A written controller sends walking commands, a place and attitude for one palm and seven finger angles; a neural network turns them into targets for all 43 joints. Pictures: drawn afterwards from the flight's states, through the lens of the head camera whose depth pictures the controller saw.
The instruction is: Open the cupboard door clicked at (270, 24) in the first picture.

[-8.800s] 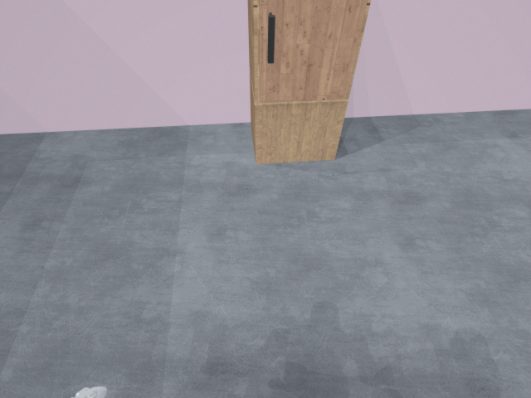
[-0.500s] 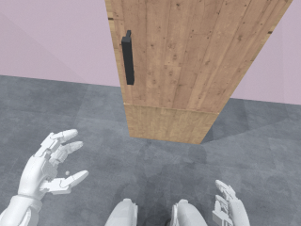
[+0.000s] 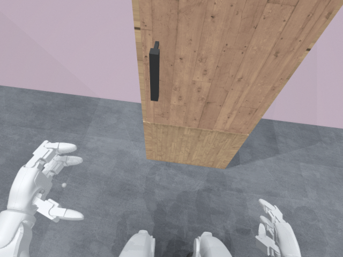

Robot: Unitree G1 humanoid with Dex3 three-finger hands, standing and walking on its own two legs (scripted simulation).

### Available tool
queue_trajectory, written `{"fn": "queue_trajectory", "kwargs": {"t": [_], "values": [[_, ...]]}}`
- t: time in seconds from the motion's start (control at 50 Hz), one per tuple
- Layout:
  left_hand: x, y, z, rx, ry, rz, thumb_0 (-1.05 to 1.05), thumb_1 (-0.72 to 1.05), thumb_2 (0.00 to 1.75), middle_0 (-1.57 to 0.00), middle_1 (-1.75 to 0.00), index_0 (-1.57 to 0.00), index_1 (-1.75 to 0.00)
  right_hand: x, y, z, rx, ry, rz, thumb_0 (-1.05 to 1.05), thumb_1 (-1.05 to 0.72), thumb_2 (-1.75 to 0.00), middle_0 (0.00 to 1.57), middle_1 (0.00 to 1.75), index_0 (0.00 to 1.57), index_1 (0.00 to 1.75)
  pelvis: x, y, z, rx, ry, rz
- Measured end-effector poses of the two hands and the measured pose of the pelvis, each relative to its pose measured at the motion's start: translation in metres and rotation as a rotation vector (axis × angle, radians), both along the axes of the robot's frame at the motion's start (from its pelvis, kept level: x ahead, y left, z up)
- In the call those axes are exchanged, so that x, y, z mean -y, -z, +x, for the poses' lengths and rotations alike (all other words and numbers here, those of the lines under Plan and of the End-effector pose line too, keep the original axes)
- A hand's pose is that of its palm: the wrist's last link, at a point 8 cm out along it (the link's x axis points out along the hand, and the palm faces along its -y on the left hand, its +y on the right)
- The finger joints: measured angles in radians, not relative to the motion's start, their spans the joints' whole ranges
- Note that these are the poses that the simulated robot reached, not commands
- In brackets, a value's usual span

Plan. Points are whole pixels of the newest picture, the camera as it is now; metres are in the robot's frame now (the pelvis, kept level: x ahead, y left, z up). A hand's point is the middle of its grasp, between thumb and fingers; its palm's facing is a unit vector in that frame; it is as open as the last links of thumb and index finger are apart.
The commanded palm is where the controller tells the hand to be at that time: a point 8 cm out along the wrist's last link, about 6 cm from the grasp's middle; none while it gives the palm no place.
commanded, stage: raise the hand with hooked fingers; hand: left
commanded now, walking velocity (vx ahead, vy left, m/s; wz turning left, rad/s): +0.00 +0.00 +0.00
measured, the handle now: (155, 73) +0.60 +0.09 +0.04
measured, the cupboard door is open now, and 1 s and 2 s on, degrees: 0 0 0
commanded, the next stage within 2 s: move the hooked fingers beside the handle in 0.84 s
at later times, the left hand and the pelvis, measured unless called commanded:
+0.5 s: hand (57, 161) +0.29 +0.27 +0.05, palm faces -0.06 -1.00 -0.05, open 14.0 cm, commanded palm +0.27 +0.31 +0.05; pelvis +0.01 +0.00 +0.00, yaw -1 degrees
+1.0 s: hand (60, 163) +0.29 +0.26 +0.04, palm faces -0.05 -1.00 -0.04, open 14.0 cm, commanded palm +0.28 +0.31 +0.05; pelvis +0.01 -0.01 +0.00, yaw -1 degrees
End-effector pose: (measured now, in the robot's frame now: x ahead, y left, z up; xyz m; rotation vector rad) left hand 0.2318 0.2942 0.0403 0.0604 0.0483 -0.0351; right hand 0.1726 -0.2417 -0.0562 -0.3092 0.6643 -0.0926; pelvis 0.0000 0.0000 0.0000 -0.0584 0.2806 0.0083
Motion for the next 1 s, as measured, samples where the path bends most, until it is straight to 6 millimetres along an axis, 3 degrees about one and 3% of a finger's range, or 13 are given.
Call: {"fn": "queue_trajectory", "kwargs": {"t": [0.18, 0.44, 0.64, 1.0], "values": [[-0.017, -0.006, 0.017, -0.006, 0.000, 0.002, -0.01, -0.47, 0.32, -0.30, -1.18, -0.30, -1.18, -0.010, 0.007, -0.004, -0.040, -0.016, 0.025, 0.01, -0.90, -0.90, 0.20, 0.30, 0.21, 0.30, 0.000, -0.002, 0.002, -0.004, 0.001, -0.003], [-0.030, -0.012, 0.043, 0.001, 0.011, -0.004, -0.02, -0.49, 0.31, -0.30, -1.20, -0.30, -1.20, 0.013, 0.011, -0.027, -0.114, 0.043, -0.010, 0.01, -0.90, -0.90, 0.20, 0.30, 0.21, 0.30, 0.002, -0.004, 0.005, -0.016, 0.012, 0.003], [-0.020, -0.007, 0.044, -0.008, 0.017, -0.010, -0.02, -0.49, 0.30, -0.30, -1.20, -0.30, -1.20, 0.021, 0.008, -0.031, -0.118, 0.060, -0.017, 0.01, -0.90, -0.90, 0.20, 0.30, 0.20, 0.30, 0.005, -0.005, 0.006, -0.021, 0.018, 0.007], [-0.019, -0.007, 0.043, -0.003, 0.013, -0.016, -0.02, -0.50, 0.30, -0.30, -1.20, -0.30, -1.20, 0.011, 0.011, -0.015, -0.094, 0.030, 0.007, 0.01, -0.90, -0.90, 0.20, 0.30, 0.21, 0.30, 0.007, -0.003, 0.006, -0.021, 0.012, 0.005]]}}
